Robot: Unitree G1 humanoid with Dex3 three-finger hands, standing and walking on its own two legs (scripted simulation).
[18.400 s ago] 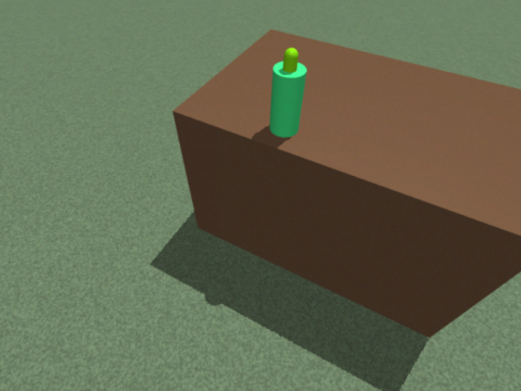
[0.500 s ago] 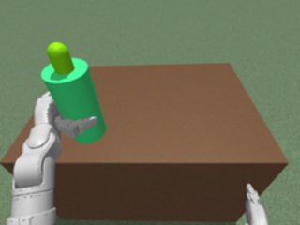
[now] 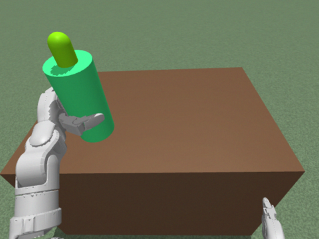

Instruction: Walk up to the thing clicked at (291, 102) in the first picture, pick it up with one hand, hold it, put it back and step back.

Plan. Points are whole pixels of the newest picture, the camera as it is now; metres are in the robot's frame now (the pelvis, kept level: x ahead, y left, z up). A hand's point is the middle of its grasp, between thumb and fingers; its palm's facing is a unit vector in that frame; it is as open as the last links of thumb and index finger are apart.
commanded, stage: crouch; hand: left
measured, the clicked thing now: (80, 91) +0.34 +0.17 +0.25
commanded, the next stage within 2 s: lower in 0.98 s
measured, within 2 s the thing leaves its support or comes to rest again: neither
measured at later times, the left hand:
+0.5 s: hand (82, 126) +0.38 +0.22 +0.11, palm faces +0.27 -0.96 -0.02, open 11.7 cm
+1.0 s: hand (87, 128) +0.42 +0.23 +0.06, palm faces +0.29 -0.96 -0.01, open 11.6 cm
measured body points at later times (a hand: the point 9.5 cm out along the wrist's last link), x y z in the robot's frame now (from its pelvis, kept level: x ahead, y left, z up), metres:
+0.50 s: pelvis -0.01 +0.01 -0.01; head +0.00 +0.01 +0.44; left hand +0.36 +0.27 +0.11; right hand +0.15 -0.27 -0.07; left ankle +0.01 +0.13 -0.73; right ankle +0.00 -0.14 -0.73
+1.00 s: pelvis +0.00 +0.01 -0.02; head +0.05 +0.02 +0.43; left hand +0.40 +0.28 +0.06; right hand +0.15 -0.26 -0.07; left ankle +0.01 +0.13 -0.73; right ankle +0.00 -0.14 -0.73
